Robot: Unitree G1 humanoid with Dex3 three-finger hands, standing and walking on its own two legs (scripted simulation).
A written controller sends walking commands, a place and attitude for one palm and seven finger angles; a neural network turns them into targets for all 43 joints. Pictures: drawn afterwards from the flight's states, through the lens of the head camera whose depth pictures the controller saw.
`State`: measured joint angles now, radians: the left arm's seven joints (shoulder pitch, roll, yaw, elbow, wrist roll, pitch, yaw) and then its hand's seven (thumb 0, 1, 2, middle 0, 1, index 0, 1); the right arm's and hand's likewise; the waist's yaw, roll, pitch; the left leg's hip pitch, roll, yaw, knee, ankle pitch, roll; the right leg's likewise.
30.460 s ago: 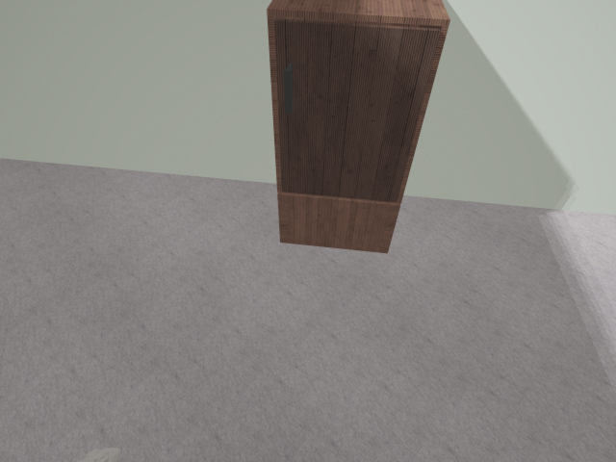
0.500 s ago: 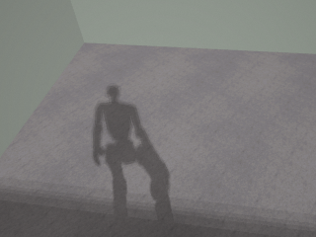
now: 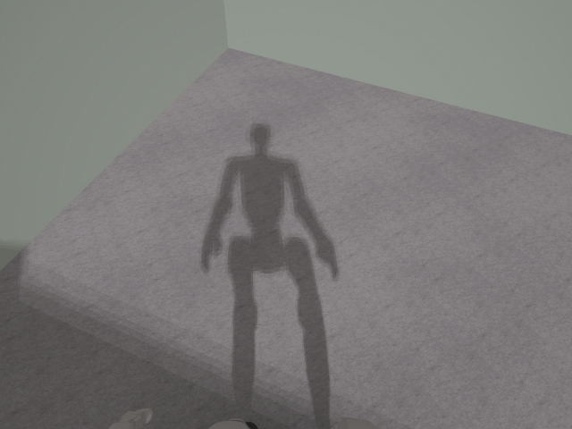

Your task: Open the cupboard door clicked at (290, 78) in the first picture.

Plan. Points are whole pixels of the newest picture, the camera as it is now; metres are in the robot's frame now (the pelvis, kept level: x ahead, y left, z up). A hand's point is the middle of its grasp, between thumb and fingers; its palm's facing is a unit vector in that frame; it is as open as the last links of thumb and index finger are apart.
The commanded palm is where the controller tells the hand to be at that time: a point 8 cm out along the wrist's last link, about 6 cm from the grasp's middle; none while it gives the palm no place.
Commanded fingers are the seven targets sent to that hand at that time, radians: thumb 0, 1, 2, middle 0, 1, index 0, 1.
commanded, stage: turn to face it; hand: left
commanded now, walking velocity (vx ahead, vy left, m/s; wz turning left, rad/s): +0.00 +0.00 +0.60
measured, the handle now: out of the picture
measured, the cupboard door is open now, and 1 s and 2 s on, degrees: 42 42 42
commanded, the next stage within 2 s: none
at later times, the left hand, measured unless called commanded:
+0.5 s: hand out of the picture +0.00 +0.16 -0.19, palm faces +0.34 -0.91 -0.24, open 7.4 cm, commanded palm none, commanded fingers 0.00 0.90 0.90 -0.20 -0.30 -0.20 -0.30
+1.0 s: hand out of the picture +0.00 +0.11 -0.15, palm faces +0.59 -0.77 -0.25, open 7.4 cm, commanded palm none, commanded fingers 0.00 0.90 0.90 -0.20 -0.30 -0.20 -0.30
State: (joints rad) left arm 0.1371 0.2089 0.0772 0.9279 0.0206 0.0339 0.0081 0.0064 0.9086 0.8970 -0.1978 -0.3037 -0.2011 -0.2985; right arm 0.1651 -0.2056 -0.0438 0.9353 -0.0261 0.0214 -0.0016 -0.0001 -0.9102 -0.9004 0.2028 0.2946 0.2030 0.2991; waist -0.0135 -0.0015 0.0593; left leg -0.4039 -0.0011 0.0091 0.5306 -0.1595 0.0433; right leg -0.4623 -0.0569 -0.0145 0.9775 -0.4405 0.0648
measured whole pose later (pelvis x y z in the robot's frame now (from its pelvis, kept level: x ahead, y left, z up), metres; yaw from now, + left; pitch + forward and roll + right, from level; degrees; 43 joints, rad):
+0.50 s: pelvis +0.03 -0.05 -0.01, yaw +20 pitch +0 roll +1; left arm 0.25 0.25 0.05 0.91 0.02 0.03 0.01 0.01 0.90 0.90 -0.20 -0.30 -0.21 -0.30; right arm 0.09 -0.25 -0.06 0.87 -0.01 0.04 0.03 0.00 -0.91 -0.90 0.20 0.29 0.20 0.30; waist 0.00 -0.07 0.12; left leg -0.35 0.00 0.09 0.63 -0.25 0.04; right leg -0.31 -0.14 -0.16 0.87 -0.52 0.06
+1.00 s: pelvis +0.06 -0.09 +0.00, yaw +38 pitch +0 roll +2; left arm 0.21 0.20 0.04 0.87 0.03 0.01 0.02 0.01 0.90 0.90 -0.20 -0.30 -0.20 -0.30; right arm 0.14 -0.24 -0.07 0.91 -0.01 0.09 0.03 0.00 -0.91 -0.90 0.20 0.29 0.20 0.30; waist -0.02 -0.03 0.11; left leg -0.45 0.01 0.06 0.93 -0.46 -0.06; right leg -0.22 -0.12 -0.16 0.54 -0.31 0.01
